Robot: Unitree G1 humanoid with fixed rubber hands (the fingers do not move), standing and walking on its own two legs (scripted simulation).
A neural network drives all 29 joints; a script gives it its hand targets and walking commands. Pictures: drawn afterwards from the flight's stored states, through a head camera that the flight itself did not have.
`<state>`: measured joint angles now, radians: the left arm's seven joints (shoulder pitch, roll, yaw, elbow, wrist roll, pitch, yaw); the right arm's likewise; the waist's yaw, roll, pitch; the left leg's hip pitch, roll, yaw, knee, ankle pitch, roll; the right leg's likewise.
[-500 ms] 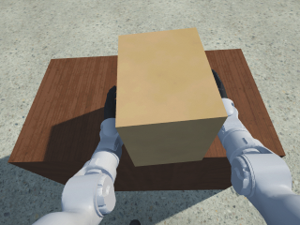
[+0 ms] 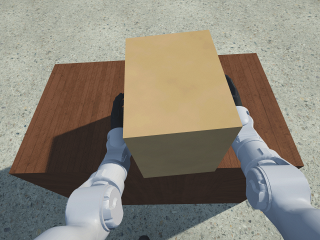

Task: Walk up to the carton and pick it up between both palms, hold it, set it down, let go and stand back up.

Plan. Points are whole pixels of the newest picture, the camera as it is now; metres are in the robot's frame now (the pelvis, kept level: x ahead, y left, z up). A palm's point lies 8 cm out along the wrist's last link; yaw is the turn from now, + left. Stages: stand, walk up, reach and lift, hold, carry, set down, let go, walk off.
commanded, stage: reach and lift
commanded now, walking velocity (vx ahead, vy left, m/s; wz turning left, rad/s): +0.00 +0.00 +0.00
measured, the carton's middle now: (173, 110) +0.43 +0.00 +0.03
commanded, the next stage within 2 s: none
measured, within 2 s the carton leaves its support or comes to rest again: leaves its support in 0.08 s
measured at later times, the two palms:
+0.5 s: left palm (113, 128) +0.37 +0.15 +0.05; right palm (235, 109) +0.40 -0.15 +0.07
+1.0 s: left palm (103, 107) +0.38 +0.16 +0.12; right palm (238, 92) +0.40 -0.14 +0.13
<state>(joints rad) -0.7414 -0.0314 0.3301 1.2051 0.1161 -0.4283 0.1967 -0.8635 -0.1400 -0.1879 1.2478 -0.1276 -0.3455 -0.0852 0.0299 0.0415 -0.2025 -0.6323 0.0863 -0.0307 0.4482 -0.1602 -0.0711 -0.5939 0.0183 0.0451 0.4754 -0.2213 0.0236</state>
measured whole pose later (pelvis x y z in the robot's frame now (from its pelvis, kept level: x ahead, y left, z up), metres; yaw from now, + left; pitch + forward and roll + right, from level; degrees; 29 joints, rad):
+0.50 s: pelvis -0.03 +0.01 +0.00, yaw +0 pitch +17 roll -1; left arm -0.75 -0.03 0.33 1.22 0.09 -0.42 0.17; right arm -0.84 -0.13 -0.19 1.25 -0.13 -0.35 -0.11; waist 0.03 0.04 -0.24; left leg -0.64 0.09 -0.03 0.47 -0.14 -0.07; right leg -0.59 0.02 0.05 0.48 -0.19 0.02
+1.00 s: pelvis -0.02 +0.01 +0.00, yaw +0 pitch +14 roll -1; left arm -0.75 0.00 0.27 0.95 0.03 -0.06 0.13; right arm -0.80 -0.13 -0.08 0.99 0.11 -0.06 -0.16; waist 0.03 0.02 -0.26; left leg -0.54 0.08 -0.03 0.45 -0.15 -0.07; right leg -0.50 0.01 0.04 0.47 -0.21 0.02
